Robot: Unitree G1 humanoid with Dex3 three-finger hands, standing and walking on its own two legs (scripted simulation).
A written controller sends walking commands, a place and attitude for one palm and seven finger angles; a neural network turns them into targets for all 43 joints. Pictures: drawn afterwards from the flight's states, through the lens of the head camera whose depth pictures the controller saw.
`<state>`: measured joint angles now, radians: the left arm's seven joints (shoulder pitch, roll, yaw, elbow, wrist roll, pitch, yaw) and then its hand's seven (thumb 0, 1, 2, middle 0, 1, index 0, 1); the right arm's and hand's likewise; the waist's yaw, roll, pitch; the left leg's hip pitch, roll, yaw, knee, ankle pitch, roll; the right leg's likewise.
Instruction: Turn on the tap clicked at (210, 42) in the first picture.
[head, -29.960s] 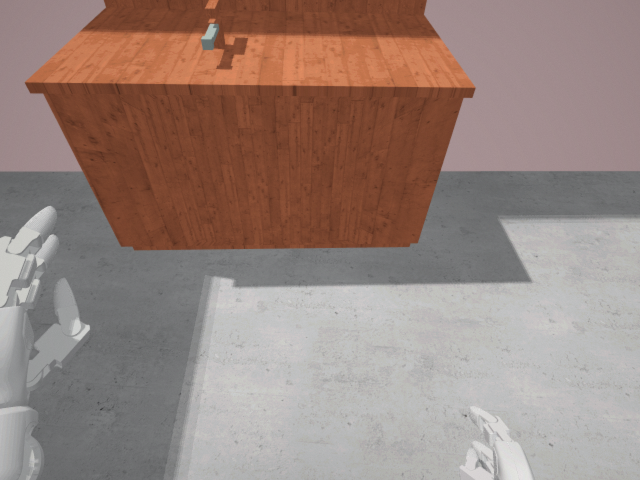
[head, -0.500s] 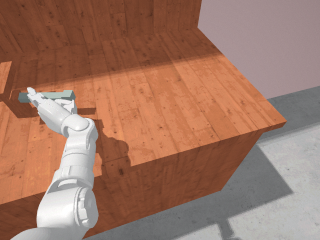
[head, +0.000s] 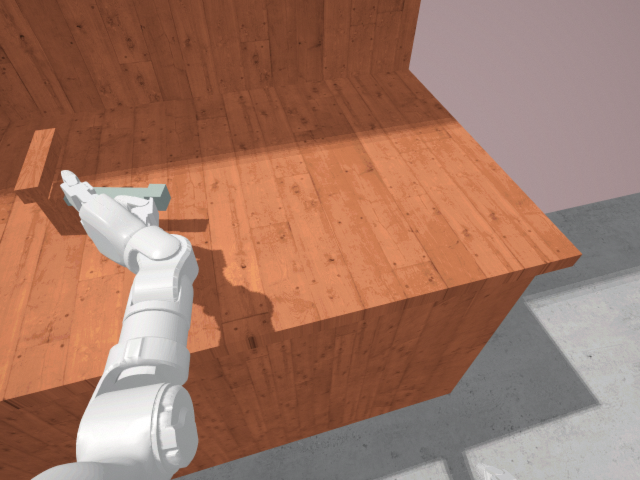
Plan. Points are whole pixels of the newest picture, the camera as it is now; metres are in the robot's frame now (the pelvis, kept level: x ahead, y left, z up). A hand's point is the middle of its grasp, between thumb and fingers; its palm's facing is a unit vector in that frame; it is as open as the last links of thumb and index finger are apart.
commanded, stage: lift the hand up off the lever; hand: left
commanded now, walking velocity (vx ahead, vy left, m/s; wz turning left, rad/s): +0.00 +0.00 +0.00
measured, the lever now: (157, 197) +0.49 +0.25 +0.09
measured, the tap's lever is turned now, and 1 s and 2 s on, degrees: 73 73 73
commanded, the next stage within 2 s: draw the hand back beside the body in 1.32 s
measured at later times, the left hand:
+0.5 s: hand (151, 198) +0.42 +0.22 +0.14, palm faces +0.82 -0.57 -0.06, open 7.8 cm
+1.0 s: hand (140, 192) +0.41 +0.23 +0.16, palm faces +0.81 -0.59 -0.05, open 7.8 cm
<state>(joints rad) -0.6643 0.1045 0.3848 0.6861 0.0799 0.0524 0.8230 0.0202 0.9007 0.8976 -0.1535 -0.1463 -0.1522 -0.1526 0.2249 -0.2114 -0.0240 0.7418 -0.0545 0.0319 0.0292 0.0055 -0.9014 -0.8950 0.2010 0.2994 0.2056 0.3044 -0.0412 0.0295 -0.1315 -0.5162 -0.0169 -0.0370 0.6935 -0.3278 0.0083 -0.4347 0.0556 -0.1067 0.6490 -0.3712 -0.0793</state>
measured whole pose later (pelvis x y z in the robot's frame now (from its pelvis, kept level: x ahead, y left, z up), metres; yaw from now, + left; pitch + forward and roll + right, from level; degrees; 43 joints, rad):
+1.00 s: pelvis +0.00 +0.00 +0.01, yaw -1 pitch +5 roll +0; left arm -0.63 0.08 0.34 0.52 0.03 0.21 0.80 0.02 0.90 0.90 -0.15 -0.15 -0.15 -0.15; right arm 0.17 -0.21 -0.02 0.75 -0.03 0.00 -0.01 0.01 -0.90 -0.90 0.20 0.30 0.21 0.30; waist 0.00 0.04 -0.11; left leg -0.39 -0.02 -0.02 0.59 -0.28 0.01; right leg -0.33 0.05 -0.09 0.56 -0.33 -0.08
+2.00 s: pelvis -0.02 +0.01 +0.03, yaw -3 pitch -5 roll +0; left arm -0.05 0.32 0.15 0.05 -0.09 -0.10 0.13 0.02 0.90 0.90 -0.17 -0.21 -0.17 -0.21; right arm 0.16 -0.24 0.02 0.67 0.04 -0.05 -0.06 0.01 -0.90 -0.90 0.20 0.30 0.20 0.30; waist 0.05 0.05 0.05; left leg -0.12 -0.01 0.01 0.38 -0.18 0.02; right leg -0.05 0.07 -0.05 0.33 -0.20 -0.07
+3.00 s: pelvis +0.00 +0.02 +0.03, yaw -2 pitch -5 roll -1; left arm 0.40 0.33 0.24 -0.36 -0.08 -0.09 0.10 0.02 0.89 0.90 -0.21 -0.30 -0.21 -0.30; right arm 0.17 -0.21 0.03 0.63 0.01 -0.07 -0.04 0.01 -0.90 -0.90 0.20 0.30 0.21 0.30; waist 0.07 0.05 0.03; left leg -0.09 -0.02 0.01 0.40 -0.22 0.04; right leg -0.01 0.05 -0.04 0.33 -0.23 -0.05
